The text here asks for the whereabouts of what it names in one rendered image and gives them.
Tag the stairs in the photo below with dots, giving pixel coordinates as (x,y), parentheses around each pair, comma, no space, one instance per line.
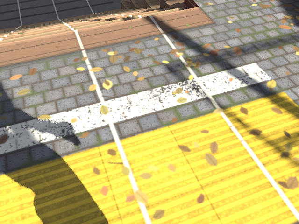
(77,22)

